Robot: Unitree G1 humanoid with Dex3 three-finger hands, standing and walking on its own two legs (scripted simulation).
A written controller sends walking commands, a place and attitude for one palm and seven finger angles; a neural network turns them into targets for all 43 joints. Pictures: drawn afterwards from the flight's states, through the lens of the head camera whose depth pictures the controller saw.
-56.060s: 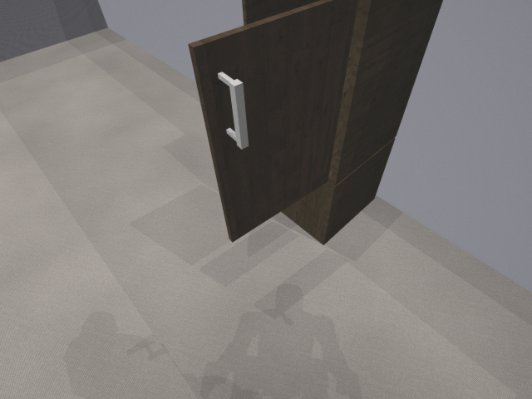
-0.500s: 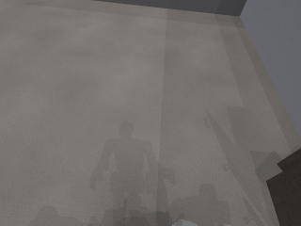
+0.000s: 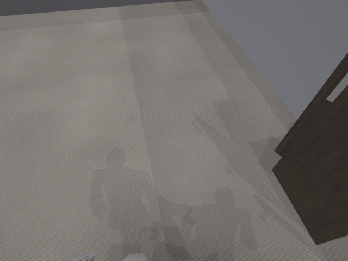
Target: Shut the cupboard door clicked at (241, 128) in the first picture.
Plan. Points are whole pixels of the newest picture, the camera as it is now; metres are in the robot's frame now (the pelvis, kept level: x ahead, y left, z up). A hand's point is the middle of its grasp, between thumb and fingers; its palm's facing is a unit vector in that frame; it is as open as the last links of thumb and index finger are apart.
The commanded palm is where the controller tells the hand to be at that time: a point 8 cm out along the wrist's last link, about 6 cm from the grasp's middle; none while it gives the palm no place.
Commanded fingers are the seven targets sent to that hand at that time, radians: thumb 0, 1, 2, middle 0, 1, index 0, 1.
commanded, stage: turn to face it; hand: left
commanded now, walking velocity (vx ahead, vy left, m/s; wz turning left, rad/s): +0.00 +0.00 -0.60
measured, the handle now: out of the picture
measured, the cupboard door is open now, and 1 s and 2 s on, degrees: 28 28 28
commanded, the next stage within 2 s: take the last steps up to it in 1.16 s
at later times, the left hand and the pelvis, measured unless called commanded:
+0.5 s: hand (113, 248) +0.17 +0.17 -0.16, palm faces -0.29 -0.92 -0.27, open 7.4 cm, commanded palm none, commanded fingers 0.00 0.90 0.90 -0.20 -0.30 -0.20 -0.30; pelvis +0.00 +0.00 -0.01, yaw -19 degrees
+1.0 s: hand (122, 230) +0.22 +0.16 -0.17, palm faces -0.51 -0.84 -0.19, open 7.4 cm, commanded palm none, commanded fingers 0.00 0.90 0.90 -0.20 -0.30 -0.20 -0.30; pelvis +0.03 +0.03 +0.01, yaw -35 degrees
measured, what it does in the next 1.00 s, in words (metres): steps on the spot, turning right: left foot, then right foot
